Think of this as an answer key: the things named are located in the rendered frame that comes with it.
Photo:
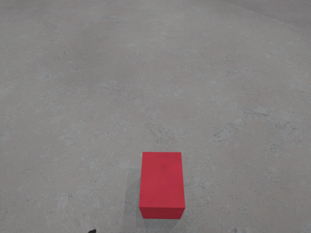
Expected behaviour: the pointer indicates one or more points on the carton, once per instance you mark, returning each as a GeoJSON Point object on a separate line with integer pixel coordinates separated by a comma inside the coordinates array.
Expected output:
{"type": "Point", "coordinates": [161, 186]}

